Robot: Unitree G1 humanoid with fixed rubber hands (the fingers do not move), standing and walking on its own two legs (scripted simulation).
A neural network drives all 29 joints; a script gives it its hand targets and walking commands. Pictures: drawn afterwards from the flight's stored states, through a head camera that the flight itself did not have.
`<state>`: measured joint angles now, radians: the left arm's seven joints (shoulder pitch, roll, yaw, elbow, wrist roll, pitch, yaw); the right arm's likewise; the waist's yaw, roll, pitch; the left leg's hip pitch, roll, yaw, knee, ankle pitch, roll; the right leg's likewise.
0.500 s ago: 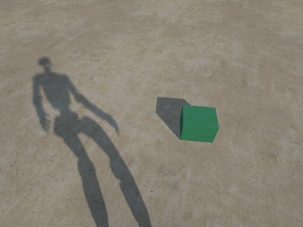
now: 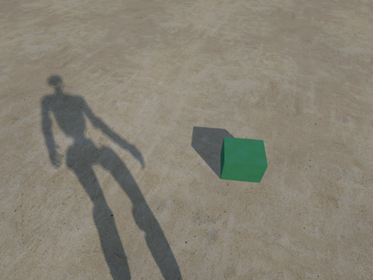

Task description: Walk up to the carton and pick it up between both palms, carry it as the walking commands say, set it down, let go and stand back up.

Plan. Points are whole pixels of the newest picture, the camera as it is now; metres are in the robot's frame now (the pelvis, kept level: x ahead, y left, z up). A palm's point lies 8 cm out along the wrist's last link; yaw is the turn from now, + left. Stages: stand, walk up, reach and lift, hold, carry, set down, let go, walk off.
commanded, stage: stand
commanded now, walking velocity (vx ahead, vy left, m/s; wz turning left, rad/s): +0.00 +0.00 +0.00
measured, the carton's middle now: (241, 159) +0.97 -0.37 -0.68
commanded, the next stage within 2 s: walk up in 0.10 s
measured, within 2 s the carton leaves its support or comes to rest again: neither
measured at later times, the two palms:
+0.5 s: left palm out of the picture +0.11 +0.24 -0.13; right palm out of the picture +0.03 -0.31 -0.14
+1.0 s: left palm (116, 268) +0.22 +0.18 -0.17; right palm (299, 228) +0.30 -0.30 -0.13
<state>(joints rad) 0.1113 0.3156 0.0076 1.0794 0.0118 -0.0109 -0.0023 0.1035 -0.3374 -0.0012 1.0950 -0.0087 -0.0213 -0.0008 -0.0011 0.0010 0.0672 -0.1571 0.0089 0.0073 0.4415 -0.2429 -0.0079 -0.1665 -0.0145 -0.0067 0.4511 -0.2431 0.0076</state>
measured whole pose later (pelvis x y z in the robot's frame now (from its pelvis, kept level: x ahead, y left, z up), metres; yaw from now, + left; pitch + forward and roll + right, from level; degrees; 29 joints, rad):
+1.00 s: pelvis +0.23 -0.05 -0.02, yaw -14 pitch -1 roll +0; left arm 0.38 0.20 0.04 1.13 0.02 -0.03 -0.01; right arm 0.09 -0.17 -0.02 0.96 -0.03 -0.07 0.04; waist 0.04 -0.04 0.05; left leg -0.38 0.09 0.18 0.61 -0.20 0.02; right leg -0.17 -0.06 0.01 0.81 -0.47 0.00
